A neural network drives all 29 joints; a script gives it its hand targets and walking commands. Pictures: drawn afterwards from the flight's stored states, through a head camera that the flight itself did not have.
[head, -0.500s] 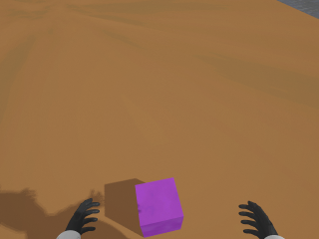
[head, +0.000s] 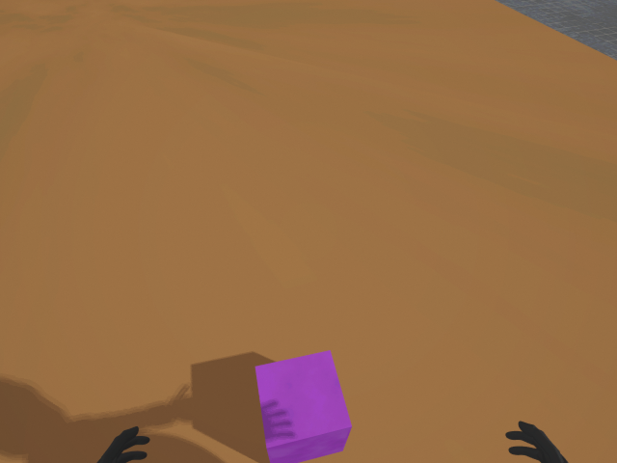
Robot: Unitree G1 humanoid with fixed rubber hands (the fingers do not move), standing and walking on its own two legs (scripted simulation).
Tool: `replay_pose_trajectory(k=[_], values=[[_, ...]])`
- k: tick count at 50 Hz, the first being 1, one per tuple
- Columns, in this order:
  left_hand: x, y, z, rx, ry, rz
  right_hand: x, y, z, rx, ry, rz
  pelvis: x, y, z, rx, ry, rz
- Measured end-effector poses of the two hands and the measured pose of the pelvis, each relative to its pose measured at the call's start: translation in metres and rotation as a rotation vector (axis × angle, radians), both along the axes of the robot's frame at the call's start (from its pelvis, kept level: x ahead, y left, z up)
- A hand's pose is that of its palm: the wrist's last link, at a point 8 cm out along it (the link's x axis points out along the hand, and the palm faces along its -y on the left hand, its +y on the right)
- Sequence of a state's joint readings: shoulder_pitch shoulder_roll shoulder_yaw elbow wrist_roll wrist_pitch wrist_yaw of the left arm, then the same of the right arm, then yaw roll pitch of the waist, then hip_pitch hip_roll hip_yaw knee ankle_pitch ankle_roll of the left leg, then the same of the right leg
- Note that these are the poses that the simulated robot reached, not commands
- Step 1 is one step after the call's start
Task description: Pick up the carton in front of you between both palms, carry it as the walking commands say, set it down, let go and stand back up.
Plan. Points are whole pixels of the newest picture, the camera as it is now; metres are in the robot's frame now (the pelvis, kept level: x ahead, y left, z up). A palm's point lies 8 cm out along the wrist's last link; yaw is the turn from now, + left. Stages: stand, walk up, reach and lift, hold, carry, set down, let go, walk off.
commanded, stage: stand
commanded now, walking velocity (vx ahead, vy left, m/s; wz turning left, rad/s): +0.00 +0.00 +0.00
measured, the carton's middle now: (300, 410) +0.39 +0.03 -0.65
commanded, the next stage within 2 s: none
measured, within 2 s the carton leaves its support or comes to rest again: neither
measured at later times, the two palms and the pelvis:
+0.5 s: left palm out of the picture +0.09 +0.30 -0.10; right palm out of the picture +0.09 -0.30 -0.08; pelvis -0.01 +0.00 +0.01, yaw +0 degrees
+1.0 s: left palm out of the picture +0.06 +0.30 -0.10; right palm out of the picture +0.07 -0.31 -0.09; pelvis -0.02 +0.00 +0.01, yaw +0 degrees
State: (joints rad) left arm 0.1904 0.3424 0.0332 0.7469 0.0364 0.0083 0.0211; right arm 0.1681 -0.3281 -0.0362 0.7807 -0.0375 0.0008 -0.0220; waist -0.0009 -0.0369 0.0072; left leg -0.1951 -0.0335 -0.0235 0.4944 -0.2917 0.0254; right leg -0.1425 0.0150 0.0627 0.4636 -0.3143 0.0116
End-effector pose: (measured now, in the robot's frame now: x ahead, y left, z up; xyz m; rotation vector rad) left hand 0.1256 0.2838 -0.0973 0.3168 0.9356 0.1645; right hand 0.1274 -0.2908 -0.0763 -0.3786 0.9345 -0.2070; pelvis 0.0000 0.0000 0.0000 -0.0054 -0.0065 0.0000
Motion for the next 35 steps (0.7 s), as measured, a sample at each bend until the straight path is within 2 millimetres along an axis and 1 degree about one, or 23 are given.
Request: replay_pose_trajectory(k=[5,10,35], values=[[0.0,0.003,0.0,0.008,0.014,-0.003,-0.005,0.001,-0.004,0.006,0.021,-0.01,0.0,0.002,0.001,0.001,-0.006,-0.002],[-0.005,0.007,0.0,0.016,0.033,-0.001,-0.012,-0.001,-0.006,0.008,0.044,-0.021,-0.001,0.002,0.002,0.002,-0.012,-0.003],[-0.05,0.014,-0.003,0.036,0.136,0.024,-0.047,-0.017,-0.01,0.001,0.129,-0.041,-0.018,-0.002,0.008,0.002,-0.037,-0.001]])
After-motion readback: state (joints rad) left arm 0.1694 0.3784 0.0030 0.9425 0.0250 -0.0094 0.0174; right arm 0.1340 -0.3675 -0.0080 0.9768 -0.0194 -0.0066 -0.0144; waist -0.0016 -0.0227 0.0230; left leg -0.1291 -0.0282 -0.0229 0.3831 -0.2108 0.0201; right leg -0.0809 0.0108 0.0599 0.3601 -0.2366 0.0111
